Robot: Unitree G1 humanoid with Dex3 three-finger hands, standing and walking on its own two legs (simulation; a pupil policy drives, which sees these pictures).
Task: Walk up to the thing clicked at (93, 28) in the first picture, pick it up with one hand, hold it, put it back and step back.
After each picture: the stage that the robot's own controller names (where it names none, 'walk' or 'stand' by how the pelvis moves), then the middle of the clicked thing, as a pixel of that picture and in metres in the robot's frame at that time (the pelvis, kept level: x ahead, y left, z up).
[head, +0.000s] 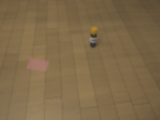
stand; (93, 37) +1.37 -0.11 -0.66
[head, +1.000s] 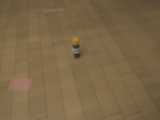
walk; (76, 48) +1.25 +0.16 -0.63
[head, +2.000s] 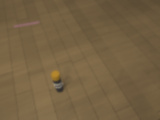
walk; (57, 82) +0.75 +0.29 -0.65
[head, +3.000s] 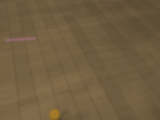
walk; out of the picture +0.45 +0.17 -0.63
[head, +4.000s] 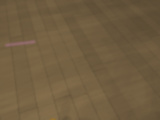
stand; out of the picture +0.39 +0.20 -0.65
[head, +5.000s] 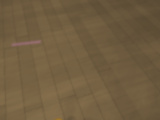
stand; out of the picture +0.39 +0.17 -0.66
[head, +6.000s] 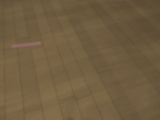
stand; out of the picture +0.40 +0.18 -0.66
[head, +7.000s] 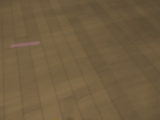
stand; out of the picture +0.39 +0.19 -0.66
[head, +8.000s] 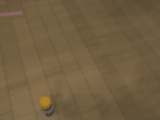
go down; (47, 107) +0.41 +0.20 -0.59
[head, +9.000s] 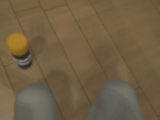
go down; (21, 54) +0.47 +0.22 -0.25
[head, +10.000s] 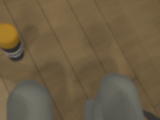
close in; (11, 45) +0.47 +0.23 -0.24
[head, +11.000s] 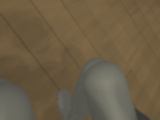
close in; out of the picture +0.46 +0.27 -0.16
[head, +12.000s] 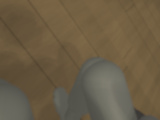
lift; out of the picture +0.45 +0.27 -0.16
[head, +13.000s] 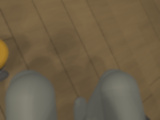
lift; out of the picture +0.34 +0.26 -0.12
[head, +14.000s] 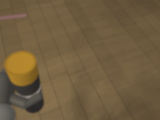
lift; (28, 87) +0.31 +0.17 +0.04
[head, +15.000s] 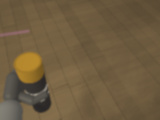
hold; (36, 86) +0.32 +0.16 +0.03
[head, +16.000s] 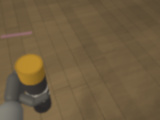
hold; (37, 88) +0.32 +0.16 +0.03
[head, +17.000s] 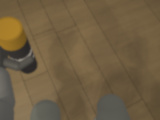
crouch; (20, 51) +0.44 +0.18 -0.04
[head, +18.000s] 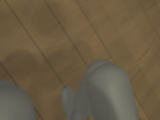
lower; out of the picture +0.45 +0.26 -0.17
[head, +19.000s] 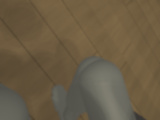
lower; out of the picture +0.46 +0.28 -0.17
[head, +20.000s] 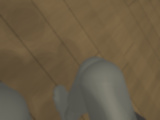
lower; out of the picture +0.46 +0.29 -0.17
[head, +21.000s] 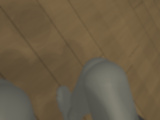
lower; out of the picture +0.45 +0.29 -0.17
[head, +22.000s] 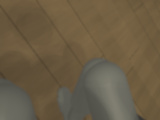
loosen; out of the picture +0.44 +0.26 -0.17
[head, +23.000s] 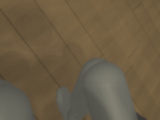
withdraw; out of the picture +0.45 +0.26 -0.17
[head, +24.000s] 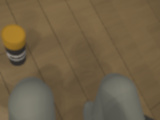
stand; (16, 48) +0.45 +0.23 -0.22
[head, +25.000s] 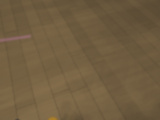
stand; out of the picture +0.38 +0.17 -0.58
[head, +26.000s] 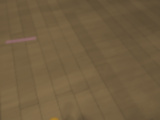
stand; out of the picture +0.39 +0.18 -0.60
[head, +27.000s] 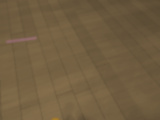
stand; out of the picture +0.39 +0.18 -0.60
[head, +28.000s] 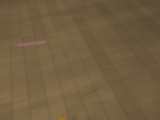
stand; out of the picture +0.41 +0.17 -0.65
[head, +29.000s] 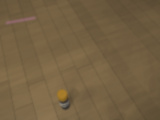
walk; (63, 100) +0.49 +0.17 -0.64
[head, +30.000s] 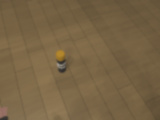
walk; (61, 62) +0.79 +0.15 -0.62
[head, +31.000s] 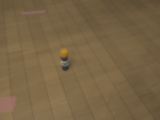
stand; (64, 60) +1.02 +0.19 -0.63
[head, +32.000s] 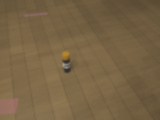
stand; (66, 62) +1.02 +0.17 -0.66
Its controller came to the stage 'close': yes
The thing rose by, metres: 0.68
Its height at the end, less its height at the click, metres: +0.00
